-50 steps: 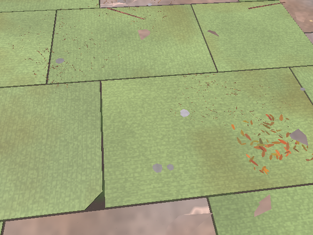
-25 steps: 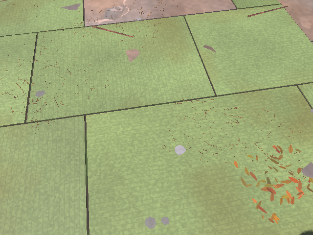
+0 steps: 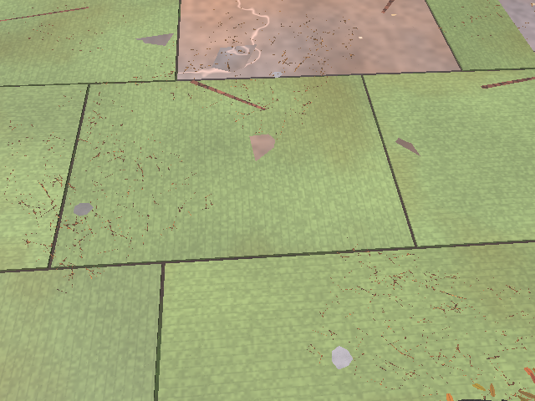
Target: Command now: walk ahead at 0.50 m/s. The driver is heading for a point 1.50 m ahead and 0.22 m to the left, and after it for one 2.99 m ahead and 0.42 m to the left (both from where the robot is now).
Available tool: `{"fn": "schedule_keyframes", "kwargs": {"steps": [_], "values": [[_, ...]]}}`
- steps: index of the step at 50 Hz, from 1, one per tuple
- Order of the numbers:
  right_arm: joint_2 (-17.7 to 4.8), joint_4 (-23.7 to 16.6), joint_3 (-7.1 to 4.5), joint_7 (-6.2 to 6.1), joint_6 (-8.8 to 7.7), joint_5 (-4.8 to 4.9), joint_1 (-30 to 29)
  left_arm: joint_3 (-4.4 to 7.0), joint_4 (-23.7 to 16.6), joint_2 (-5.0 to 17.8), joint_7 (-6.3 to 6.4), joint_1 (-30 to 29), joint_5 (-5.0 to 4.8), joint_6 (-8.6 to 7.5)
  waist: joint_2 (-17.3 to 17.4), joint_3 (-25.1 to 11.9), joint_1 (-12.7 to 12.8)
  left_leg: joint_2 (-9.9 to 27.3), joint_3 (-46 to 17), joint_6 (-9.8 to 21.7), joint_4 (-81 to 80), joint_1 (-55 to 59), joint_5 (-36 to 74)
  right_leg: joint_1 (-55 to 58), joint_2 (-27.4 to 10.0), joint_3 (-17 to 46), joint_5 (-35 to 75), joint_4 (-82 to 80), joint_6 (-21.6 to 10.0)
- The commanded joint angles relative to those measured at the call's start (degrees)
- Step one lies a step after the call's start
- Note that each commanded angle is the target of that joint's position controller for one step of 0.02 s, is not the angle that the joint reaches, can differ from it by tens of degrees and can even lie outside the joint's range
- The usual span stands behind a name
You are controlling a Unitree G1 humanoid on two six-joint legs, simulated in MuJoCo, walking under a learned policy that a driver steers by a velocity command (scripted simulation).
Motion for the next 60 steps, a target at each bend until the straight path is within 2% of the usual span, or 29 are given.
{"fn": "schedule_keyframes", "kwargs": {"steps": [1, 2, 3, 4, 5, 8, 10, 16, 22, 25, 27, 28, 29, 30, 31, 32, 33, 35, 37, 40, 44, 49, 52, 54, 55, 56, 57, 58, 60], "values": [[-15.3, 4.2, -4.29, -0.55, 0.18, -0.23, 26.0, -1.24, -3.9, 0.4, -0.61, 4.1, 0.15, -2.56, 16.4, -24.4, -9.3, 22.1, -44.8, 16.0, -12.6, 53.2, -10.0, -38.3, 4.7, 5.9, -6.7, 45.1, -1.2], [-11.5, 3.5, -3.05, -0.53, -0.01, 0.22, 21.7, 0.20, -4.8, 6.0, -0.91, -0.8, -1.44, -3.70, 11.6, -17.0, -9.4, 19.9, -39.2, 12.8, -13.7, 47.5, -14.3, -44.3, 0.7, 9.5, -5.3, 50.2, -2.5], [-9.1, 2.1, -2.35, -0.69, -0.07, 0.05, 16.8, 0.38, -6.2, 7.1, -0.87, -5.5, -2.05, -4.19, 8.0, -10.8, -8.3, 17.9, -30.7, 10.4, -14.4, 39.2, -12.5, -45.3, -2.5, 7.8, -0.2, 49.1, -3.5], [-7.5, 1.5, -1.73, -0.53, -0.18, -0.48, 12.5, 0.60, -6.5, 6.8, -0.46, -7.8, -1.53, -4.02, 3.8, -6.2, -6.4, 15.6, -24.4, 9.1, -16.5, 30.0, -8.1, -42.9, -5.1, 6.5, 4.8, 45.2, -3.5], [-5.7, 1.3, -1.18, -0.38, -0.45, -1.04, 10.2, 1.12, -6.3, 6.4, -0.05, -7.7, -0.79, -3.30, 3.9, -4.0, -4.4, 13.5, -20.2, 8.0, -18.4, 23.9, -4.8, -39.3, -7.0, 6.8, 7.9, 41.3, -3.6], [-6.1, 2.6, -1.15, -0.43, -0.79, -1.03, 11.5, 0.99, -5.8, 3.2, 0.18, -5.5, -0.35, -1.33, 4.6, -2.2, -2.1, 11.7, -14.5, 8.6, -22.5, 17.7, -0.2, -35.3, -8.1, 6.2, 11.7, 36.2, -2.8], [-8.0, 3.4, -1.54, -1.16, -0.89, -1.02, 13.4, 1.24, -7.1, 3.7, 0.37, -9.2, 0.05, -0.97, 3.2, -0.4, -2.4, 11.8, -12.6, 9.1, -23.9, 18.3, 3.0, -39.2, -8.4, 6.0, 16.7, 30.7, -1.6], [-8.5, 5.3, -1.31, -2.42, -0.20, -0.33, 18.7, 0.68, -10.4, 2.1, -0.65, -20.7, 0.12, -1.51, 3.3, 1.9, -5.5, 9.1, -6.2, 6.5, -24.8, 21.5, 5.6, -39.9, -6.0, 3.5, 32.4, 11.7, -0.6], [-9.4, 8.3, -1.81, -2.74, 1.25, 0.20, 24.0, -0.17, -13.8, 2.4, -2.55, -29.2, -0.54, -2.27, 3.3, 4.6, -7.7, 13.1, -6.3, 6.3, -20.7, 32.3, 8.1, -41.9, -4.2, 2.8, 27.9, 2.9, -2.1], [-10.7, 8.2, -2.40, -3.01, 1.97, 0.37, 22.0, 0.69, -13.3, 5.0, -3.10, -24.7, -0.59, -2.76, 5.3, 1.4, -4.1, 13.9, -5.8, 4.6, -14.2, 34.9, 23.3, -32.9, -1.4, 0.9, 21.8, 1.0, -4.5], [-9.1, 7.2, -1.72, -2.99, 2.36, 0.22, 19.9, 3.16, -8.3, 9.8, -2.52, -7.8, -0.07, -2.79, 4.2, -9.1, 3.8, 8.9, -1.9, 1.8, 5.2, 27.2, 31.8, -7.8, -0.5, 0.6, 24.1, 1.2, -8.0], [-4.5, 6.0, -0.25, -2.61, 1.75, -0.62, 24.6, 4.49, -6.5, 15.2, -2.04, 1.5, 1.07, -2.66, -5.7, -18.8, 3.8, 2.4, 0.8, -1.8, 27.3, 6.6, 11.2, 15.9, -15.1, 21.0, 21.7, 1.8, -15.2], [-1.1, 6.7, 1.03, -2.08, 0.30, -0.45, 27.1, 3.83, -5.7, 14.2, -2.30, 3.4, 0.45, -2.40, -15.0, -24.7, 2.8, -5.1, -5.3, -3.1, 40.2, -7.0, -28.9, 24.5, -22.4, 42.7, 13.4, -7.5, -20.0], [-7.2, 5.9, -0.62, -1.75, -0.80, 1.25, 21.5, 2.50, -6.1, 9.9, -2.21, 0.5, -0.09, -2.48, -10.8, -18.5, 3.5, -1.4, -9.5, -1.9, 45.9, -13.3, -28.2, 20.1, -20.1, 39.0, 8.2, -9.5, -17.0], [-8.7, 4.3, -0.98, -1.77, -1.41, 2.04, 16.7, 1.88, -7.3, 8.1, -2.02, -5.1, -0.17, -2.54, -8.2, -11.0, 2.4, 1.7, -7.4, -1.1, 45.2, -15.4, -22.7, 11.2, -18.4, 30.9, 10.8, -10.9, -14.8], [-8.5, 4.0, -1.20, -2.18, -1.43, 1.59, 14.3, 1.29, -8.1, 6.6, -2.08, -9.3, 0.39, -2.59, -4.0, -6.8, 0.7, 4.2, -6.1, -1.0, 42.2, -13.0, -17.5, 2.3, -16.3, 25.0, 15.3, -12.9, -13.7], [-7.8, 4.1, -1.61, -2.50, -0.86, 0.96, 14.2, 0.79, -8.4, 4.9, -2.28, -11.7, 1.04, -2.76, -3.6, -4.0, -1.4, 6.0, -6.2, -1.1, 38.9, -9.6, -14.3, -4.5, -14.3, 20.4, 18.9, -14.9, -12.9], [-5.0, 4.8, -1.52, -2.66, 0.67, 0.71, 16.9, 0.46, -7.8, 3.9, -2.52, -12.1, 1.27, -3.02, -4.9, -3.2, -3.8, 7.4, -6.2, -1.4, 35.2, -4.7, -11.9, -10.3, -12.5, 16.3, 20.4, -18.2, -12.9], [-4.5, 4.2, -1.62, -2.91, 1.47, 0.42, 15.4, 0.80, -6.8, 5.7, -2.01, -10.4, 1.07, -3.26, -4.3, -1.4, -4.3, 7.9, -5.6, -2.4, 31.2, -6.4, -8.9, -12.1, -12.1, 13.4, 23.2, -20.3, -13.7], [-4.9, 2.0, -1.83, -2.84, 1.52, -0.33, 9.0, 1.06, -5.7, 7.2, -0.92, -7.4, 0.97, -3.02, -3.0, 0.5, -3.0, 7.9, -5.4, -4.0, 21.6, -11.5, 0.1, -10.1, -11.8, 10.7, 26.6, -21.5, -13.3], [-3.5, -0.1, -1.14, -1.97, 1.06, -0.04, 1.4, 0.97, -4.4, 7.5, -0.32, -4.1, 0.38, -2.66, -3.4, 2.0, -0.8, 5.6, -3.1, -4.2, 8.3, -9.0, 10.0, -9.1, -9.6, 6.0, 26.8, -21.9, -11.3], [-3.9, -2.9, -0.45, -0.50, 0.59, 0.56, -5.8, 1.42, -1.8, 8.2, -0.07, 0.6, -0.24, -1.60, -3.3, 4.3, 1.1, 4.1, -2.9, -3.0, 0.7, -10.3, 7.5, -0.4, -12.9, 6.0, 27.2, -18.8, -11.0], [-6.0, -3.1, -0.99, 0.22, 0.04, 0.70, -3.5, 2.01, -1.5, 9.4, 0.25, -0.5, -0.42, -0.75, -4.7, 2.6, -1.4, 2.4, -1.9, -0.8, -1.5, -5.1, 1.1, 3.5, -14.8, 6.2, 36.6, -13.8, -9.5], [-9.8, 0.8, -3.11, -0.10, -0.08, 0.35, 9.8, 1.69, -2.1, 8.6, 0.28, -2.7, -0.42, -0.18, -4.5, -5.4, -8.3, -1.2, 1.2, 1.7, -2.8, 13.9, 0.6, 0.7, -10.8, 2.9, 52.0, 1.4, -7.1], [-14.0, 3.3, -4.42, -0.61, -0.05, -0.35, 20.6, 0.75, -3.4, 6.7, 0.30, -2.2, 0.42, -0.10, 0.8, -13.8, -11.6, 7.3, -8.5, 5.1, -1.0, 31.9, 1.6, -10.6, -7.4, 0.3, 40.0, 18.6, -5.1], [-18.4, 4.9, -5.32, -0.50, 0.27, -0.36, 25.2, -1.49, -3.7, -1.0, -0.43, 4.8, 0.73, -1.38, 16.2, -21.3, -8.2, 20.5, -36.2, 14.7, -7.4, 51.7, -9.3, -34.1, 3.8, 0.6, 4.4, 39.8, -1.1], [-13.0, 4.6, -3.65, -0.47, 0.26, 0.10, 24.7, -0.57, -3.2, 3.5, -0.76, 1.7, -0.44, -2.88, 13.2, -22.1, -9.8, 20.6, -43.6, 14.1, -13.2, 51.9, -15.7, -41.1, 2.8, 9.0, -6.9, 47.8, -1.8], [-10.5, 3.6, -2.83, -0.66, -0.01, 0.18, 19.6, 0.38, -5.0, 7.1, -0.95, -3.8, -1.89, -3.85, 10.6, -13.9, -9.2, 18.8, -35.4, 11.3, -13.7, 45.3, -14.3, -45.5, -0.2, 8.9, -3.3, 49.7, -3.0], [-7.2, 2.0, -1.73, -0.59, -0.33, -0.84, 11.7, 0.79, -6.0, 7.0, -0.20, -9.1, -1.12, -3.89, 3.1, -5.5, -6.0, 14.9, -23.3, 9.0, -16.5, 29.0, -4.0, -41.7, -5.4, 6.6, 5.6, 43.6, -3.3]]}}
